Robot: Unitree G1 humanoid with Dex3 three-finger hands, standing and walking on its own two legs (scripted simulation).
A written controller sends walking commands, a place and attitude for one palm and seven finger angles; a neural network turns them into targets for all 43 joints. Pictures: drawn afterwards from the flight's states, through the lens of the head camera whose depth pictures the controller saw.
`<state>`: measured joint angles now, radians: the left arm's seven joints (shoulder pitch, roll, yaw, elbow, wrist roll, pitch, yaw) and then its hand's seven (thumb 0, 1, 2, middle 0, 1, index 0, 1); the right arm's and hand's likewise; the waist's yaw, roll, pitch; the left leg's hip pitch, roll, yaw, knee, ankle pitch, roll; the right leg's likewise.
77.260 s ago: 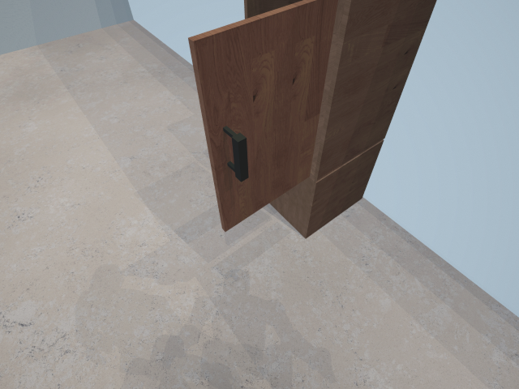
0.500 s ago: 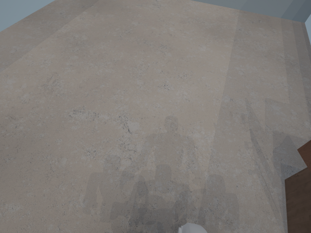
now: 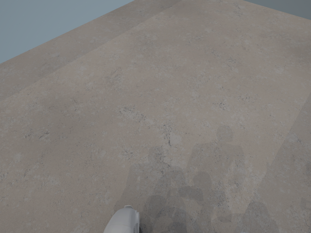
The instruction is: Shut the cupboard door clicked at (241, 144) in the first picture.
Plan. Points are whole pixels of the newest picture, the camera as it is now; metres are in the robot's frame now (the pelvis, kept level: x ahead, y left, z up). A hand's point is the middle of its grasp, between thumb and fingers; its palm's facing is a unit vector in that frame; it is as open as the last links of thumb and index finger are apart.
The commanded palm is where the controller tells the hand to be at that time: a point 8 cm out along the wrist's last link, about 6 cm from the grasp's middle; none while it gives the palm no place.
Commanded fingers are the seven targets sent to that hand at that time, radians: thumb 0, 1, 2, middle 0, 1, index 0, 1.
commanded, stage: walk to a spot facing it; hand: left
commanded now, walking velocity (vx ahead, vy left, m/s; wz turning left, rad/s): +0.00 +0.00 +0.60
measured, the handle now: out of the picture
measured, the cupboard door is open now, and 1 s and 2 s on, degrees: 25 25 25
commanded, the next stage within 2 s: turn to face it in 0.06 s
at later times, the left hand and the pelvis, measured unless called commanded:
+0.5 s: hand (87, 229) +0.15 +0.22 -0.18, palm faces +0.04 -0.98 -0.19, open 7.4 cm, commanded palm none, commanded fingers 0.00 0.90 0.90 -0.20 -0.30 -0.20 -0.30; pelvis +0.10 +0.04 -0.01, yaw -2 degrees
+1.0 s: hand (95, 181) +0.29 +0.23 -0.18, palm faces -0.29 -0.93 -0.21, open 7.4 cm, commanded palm none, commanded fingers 0.00 0.90 0.90 -0.20 -0.30 -0.20 -0.30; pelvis +0.14 +0.06 -0.01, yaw -20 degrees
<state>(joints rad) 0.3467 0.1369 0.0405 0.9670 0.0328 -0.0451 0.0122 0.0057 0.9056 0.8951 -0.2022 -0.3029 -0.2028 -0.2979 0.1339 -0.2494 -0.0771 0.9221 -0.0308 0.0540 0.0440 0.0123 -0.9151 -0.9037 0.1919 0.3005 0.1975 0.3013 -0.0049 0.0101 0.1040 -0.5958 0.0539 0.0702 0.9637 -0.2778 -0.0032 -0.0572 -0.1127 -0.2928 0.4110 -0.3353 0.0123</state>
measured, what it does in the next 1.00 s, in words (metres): walks ahead, turning right: left foot, then right foot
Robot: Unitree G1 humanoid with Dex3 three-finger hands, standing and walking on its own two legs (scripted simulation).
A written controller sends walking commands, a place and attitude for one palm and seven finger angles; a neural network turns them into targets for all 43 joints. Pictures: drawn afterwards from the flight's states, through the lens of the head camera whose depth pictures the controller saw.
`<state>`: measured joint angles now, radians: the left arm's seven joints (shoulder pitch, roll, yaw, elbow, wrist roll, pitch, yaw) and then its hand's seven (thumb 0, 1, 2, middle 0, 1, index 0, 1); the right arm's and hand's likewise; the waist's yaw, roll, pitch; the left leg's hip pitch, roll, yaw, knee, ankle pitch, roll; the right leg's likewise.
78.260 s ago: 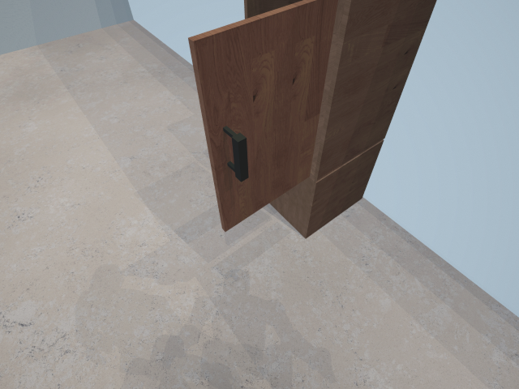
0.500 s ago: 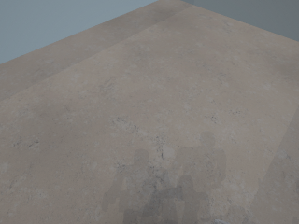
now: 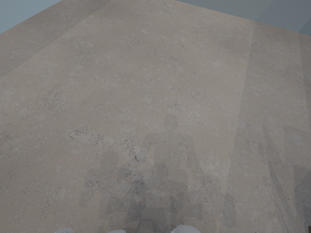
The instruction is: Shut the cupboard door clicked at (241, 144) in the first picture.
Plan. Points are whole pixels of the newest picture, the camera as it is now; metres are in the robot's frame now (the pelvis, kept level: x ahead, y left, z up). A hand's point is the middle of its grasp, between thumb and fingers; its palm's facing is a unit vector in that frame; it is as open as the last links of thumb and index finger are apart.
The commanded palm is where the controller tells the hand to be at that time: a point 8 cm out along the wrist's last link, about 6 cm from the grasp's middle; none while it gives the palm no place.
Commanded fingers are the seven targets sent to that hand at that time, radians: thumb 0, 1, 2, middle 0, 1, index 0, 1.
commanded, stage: turn to face it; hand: left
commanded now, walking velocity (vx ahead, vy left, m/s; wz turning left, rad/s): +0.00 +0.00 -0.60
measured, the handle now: out of the picture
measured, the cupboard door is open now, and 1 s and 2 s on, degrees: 25 25 25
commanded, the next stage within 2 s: none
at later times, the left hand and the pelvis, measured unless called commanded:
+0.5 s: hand (108, 228) +0.15 +0.14 -0.15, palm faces -0.28 -0.93 -0.23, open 7.4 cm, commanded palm none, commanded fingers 0.00 0.90 0.90 -0.20 -0.30 -0.20 -0.30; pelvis +0.01 -0.02 +0.00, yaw -16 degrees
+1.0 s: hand (129, 197) +0.23 +0.09 -0.16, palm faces -0.54 -0.79 -0.27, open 7.4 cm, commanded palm none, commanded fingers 0.00 0.90 0.90 -0.20 -0.30 -0.20 -0.30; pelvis +0.02 -0.03 -0.01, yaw -35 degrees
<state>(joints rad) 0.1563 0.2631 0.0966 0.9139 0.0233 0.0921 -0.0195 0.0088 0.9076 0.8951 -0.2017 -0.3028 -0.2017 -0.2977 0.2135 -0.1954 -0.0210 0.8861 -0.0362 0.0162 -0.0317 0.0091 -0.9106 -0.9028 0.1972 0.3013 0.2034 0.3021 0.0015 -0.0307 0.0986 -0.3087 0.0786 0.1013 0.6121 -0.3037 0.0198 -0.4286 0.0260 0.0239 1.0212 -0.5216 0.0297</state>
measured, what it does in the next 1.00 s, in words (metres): steps on the spot, turning right: right foot, then left foot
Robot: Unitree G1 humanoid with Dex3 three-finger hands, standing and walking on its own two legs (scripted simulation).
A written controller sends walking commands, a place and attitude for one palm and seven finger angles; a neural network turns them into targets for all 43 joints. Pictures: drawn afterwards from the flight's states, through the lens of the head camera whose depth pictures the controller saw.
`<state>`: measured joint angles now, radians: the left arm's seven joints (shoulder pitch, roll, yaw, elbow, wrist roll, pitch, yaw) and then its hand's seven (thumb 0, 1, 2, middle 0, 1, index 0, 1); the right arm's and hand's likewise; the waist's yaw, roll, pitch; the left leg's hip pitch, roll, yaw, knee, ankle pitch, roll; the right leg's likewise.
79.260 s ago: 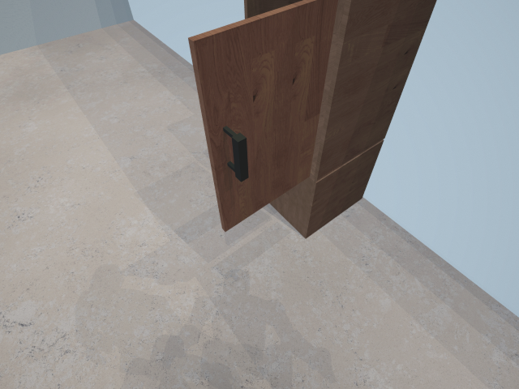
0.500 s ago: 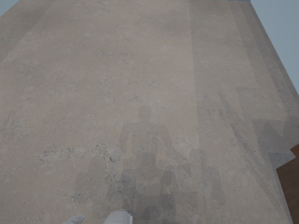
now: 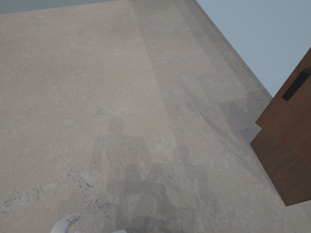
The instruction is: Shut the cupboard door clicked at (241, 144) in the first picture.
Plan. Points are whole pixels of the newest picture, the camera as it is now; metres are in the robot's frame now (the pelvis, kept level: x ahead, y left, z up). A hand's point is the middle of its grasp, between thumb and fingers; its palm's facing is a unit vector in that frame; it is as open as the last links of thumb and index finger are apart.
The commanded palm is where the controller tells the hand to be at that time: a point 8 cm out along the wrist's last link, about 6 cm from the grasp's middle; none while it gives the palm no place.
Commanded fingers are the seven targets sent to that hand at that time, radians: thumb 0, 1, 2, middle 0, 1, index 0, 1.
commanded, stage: turn to face it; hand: left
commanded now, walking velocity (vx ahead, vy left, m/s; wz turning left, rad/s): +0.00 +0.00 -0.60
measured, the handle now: (299, 82) +0.60 -0.46 +0.00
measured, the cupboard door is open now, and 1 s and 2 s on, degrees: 25 25 25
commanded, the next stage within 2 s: take the last steps up to it in 1.32 s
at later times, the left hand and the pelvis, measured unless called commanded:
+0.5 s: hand (94, 214) +0.18 +0.20 -0.15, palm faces -0.25 -0.95 -0.19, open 7.4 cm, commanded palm none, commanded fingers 0.00 0.90 0.90 -0.20 -0.30 -0.20 -0.30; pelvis +0.04 +0.03 +0.02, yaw -17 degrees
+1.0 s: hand (126, 197) +0.23 +0.11 -0.14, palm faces -0.52 -0.82 -0.23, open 7.4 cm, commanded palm none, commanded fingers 0.00 0.90 0.90 -0.20 -0.30 -0.20 -0.30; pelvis +0.05 -0.01 +0.01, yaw -33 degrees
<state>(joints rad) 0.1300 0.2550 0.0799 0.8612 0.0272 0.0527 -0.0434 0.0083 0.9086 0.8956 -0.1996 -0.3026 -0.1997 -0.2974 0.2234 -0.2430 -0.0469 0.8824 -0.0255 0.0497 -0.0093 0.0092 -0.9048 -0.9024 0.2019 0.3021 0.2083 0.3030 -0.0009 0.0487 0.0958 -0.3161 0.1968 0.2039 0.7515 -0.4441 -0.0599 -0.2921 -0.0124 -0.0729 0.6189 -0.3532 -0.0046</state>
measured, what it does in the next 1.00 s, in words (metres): steps on the spot, turning right: left foot, then right foot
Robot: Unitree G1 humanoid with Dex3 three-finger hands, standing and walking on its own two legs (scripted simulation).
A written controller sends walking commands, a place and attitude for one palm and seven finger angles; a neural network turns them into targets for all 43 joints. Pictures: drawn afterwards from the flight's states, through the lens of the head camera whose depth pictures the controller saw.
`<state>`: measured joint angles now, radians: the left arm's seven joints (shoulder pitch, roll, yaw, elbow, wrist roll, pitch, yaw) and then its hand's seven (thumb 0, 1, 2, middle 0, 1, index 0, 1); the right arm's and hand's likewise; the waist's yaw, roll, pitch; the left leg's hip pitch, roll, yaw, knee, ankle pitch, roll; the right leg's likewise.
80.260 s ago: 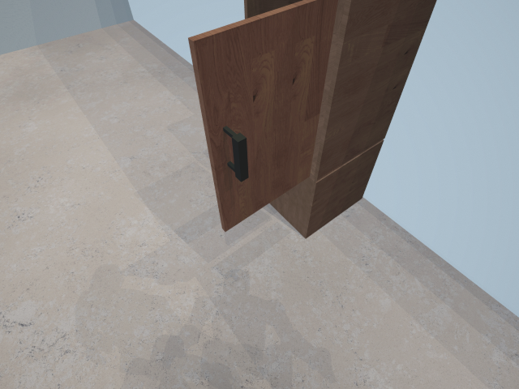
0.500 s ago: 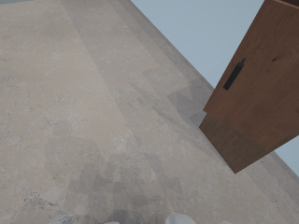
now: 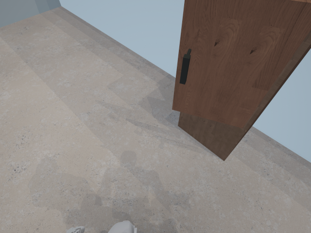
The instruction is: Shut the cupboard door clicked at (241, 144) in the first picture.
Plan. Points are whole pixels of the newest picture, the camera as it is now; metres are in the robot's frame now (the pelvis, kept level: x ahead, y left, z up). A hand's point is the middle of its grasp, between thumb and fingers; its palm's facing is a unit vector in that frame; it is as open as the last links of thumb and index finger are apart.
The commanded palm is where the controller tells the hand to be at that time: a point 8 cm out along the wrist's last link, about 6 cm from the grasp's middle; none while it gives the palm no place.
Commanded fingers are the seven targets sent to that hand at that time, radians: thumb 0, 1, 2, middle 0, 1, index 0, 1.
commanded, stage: turn to face it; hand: left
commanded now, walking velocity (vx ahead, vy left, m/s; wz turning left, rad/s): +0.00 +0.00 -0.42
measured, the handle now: (186, 66) +0.70 -0.08 -0.01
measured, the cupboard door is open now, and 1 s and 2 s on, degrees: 25 25 25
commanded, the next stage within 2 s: take the last steps up to it in 0.32 s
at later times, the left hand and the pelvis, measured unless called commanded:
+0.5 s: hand (99, 227) +0.15 +0.18 -0.16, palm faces -0.20 -0.95 -0.25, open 7.4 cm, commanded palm none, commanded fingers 0.00 0.90 0.90 -0.20 -0.30 -0.20 -0.30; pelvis +0.01 +0.00 -0.01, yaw -12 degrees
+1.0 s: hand (115, 204) +0.22 +0.14 -0.17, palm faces -0.28 -0.95 -0.15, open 7.4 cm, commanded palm none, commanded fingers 0.00 0.90 0.90 -0.20 -0.30 -0.20 -0.30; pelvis +0.12 -0.02 +0.01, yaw -17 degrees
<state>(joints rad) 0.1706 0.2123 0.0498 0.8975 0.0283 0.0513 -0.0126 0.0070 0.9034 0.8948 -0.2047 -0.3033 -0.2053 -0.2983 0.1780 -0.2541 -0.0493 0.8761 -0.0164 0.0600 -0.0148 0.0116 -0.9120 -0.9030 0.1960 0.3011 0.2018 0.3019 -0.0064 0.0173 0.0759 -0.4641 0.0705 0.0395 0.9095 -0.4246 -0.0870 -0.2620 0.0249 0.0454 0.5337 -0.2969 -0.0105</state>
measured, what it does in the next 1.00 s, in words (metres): walks ahead, turning right: left foot, then right foot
